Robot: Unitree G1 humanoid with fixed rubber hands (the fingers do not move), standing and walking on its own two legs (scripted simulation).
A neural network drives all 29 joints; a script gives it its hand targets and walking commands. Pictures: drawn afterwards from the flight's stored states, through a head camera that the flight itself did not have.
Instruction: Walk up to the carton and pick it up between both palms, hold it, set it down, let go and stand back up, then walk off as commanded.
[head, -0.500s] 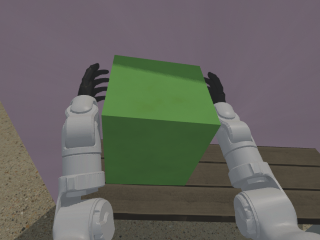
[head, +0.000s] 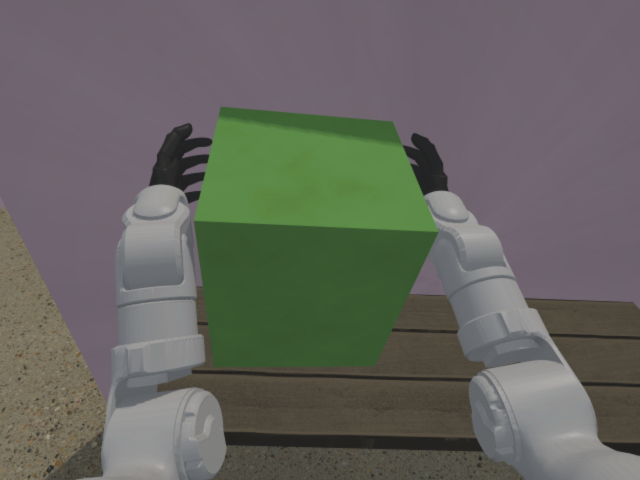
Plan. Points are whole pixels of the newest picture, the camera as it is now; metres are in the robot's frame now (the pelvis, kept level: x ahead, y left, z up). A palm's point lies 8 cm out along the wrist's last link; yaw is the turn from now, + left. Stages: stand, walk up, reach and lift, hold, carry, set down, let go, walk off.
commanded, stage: hold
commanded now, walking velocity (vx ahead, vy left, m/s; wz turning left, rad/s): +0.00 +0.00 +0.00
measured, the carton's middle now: (302, 245) +0.36 +0.00 +0.18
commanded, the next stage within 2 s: none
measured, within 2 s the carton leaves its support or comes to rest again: neither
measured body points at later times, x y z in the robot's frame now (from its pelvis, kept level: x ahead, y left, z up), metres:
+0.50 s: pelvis +0.00 +0.00 +0.00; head -0.08 +0.02 +0.44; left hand +0.37 +0.15 +0.26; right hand +0.38 -0.15 +0.26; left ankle +0.01 +0.14 -0.75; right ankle +0.02 -0.13 -0.75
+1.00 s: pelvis +0.00 +0.00 +0.00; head -0.08 +0.02 +0.44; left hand +0.38 +0.15 +0.27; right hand +0.39 -0.15 +0.26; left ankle +0.01 +0.14 -0.75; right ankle +0.02 -0.13 -0.75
